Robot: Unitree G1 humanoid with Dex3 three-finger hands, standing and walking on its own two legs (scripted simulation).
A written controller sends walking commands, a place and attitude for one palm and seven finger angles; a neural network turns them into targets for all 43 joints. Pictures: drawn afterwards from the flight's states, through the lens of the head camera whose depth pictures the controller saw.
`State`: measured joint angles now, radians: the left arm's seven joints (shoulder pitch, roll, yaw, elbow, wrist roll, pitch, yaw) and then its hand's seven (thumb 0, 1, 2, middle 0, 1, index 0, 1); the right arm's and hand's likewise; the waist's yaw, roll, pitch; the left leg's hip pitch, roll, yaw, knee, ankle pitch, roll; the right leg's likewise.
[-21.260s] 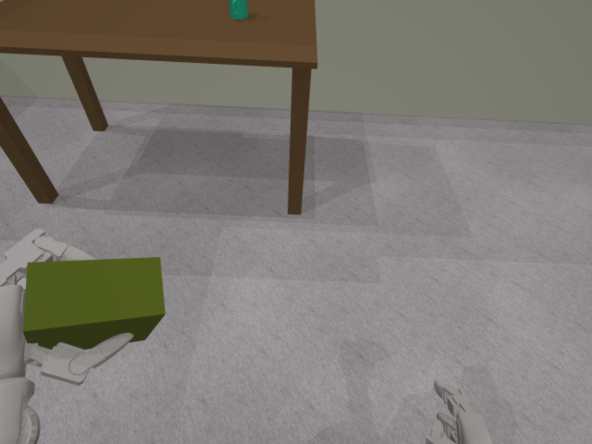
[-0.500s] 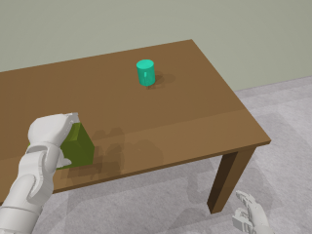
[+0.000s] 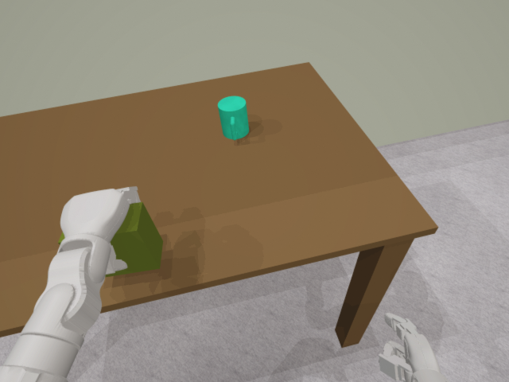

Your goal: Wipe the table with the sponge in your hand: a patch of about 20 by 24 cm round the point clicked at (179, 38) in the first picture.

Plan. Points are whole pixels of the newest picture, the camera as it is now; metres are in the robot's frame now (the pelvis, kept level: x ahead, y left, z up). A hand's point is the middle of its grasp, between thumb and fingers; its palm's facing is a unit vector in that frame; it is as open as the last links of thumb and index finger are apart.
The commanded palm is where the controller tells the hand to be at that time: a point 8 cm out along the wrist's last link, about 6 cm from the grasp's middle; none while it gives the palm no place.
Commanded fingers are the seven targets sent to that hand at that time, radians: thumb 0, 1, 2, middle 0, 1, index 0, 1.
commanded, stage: lower the sponge onto the table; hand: left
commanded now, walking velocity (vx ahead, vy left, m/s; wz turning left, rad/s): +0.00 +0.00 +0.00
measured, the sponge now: (120, 247) +0.29 +0.28 +0.05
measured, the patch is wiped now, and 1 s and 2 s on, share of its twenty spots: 0.00 0.00 0.10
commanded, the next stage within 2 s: wipe forward along the first lane in 1.02 s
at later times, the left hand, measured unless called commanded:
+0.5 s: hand (112, 247) +0.28 +0.28 +0.07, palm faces -0.05 -0.05 -1.00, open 10.1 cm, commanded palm +0.26 +0.28 +0.14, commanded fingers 0.00 0.10 1.30 -1.20 -1.60 -1.20 -1.60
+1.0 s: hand (108, 260) +0.27 +0.29 +0.05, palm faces -0.02 -0.05 -1.00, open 10.1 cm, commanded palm +0.25 +0.29 +0.11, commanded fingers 0.00 0.10 1.30 -1.20 -1.60 -1.20 -1.60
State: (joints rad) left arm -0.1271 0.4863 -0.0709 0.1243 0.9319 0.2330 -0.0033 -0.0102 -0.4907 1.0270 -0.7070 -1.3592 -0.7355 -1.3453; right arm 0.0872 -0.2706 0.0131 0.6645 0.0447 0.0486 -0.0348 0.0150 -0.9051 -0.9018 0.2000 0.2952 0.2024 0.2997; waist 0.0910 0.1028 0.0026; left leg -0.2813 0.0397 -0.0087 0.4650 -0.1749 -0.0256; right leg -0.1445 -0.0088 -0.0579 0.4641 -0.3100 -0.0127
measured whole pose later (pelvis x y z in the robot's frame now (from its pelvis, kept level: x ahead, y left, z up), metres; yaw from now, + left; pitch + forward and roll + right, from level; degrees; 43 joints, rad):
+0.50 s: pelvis +0.00 -0.01 +0.00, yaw +0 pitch +0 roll +0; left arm -0.05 0.49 -0.04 0.14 0.93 0.18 0.03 -0.01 -0.49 1.03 -0.71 -1.36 -0.74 -1.34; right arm 0.10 -0.28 -0.01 0.67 0.04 0.04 -0.05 0.01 -0.91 -0.90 0.20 0.30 0.20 0.30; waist 0.09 0.10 -0.01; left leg -0.31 0.05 -0.02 0.50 -0.20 -0.03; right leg -0.17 0.00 -0.06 0.50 -0.33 -0.02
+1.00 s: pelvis +0.00 +0.00 -0.01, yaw +0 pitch +0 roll -1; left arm -0.03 0.46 -0.06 0.16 0.95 0.19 0.10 -0.01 -0.49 1.03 -0.71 -1.36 -0.74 -1.34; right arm 0.11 -0.26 -0.01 0.68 0.04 0.04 -0.04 0.01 -0.91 -0.90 0.20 0.30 0.20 0.30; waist 0.09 0.09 -0.02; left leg -0.34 0.04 -0.02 0.54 -0.20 -0.02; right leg -0.20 -0.01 -0.06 0.53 -0.34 -0.01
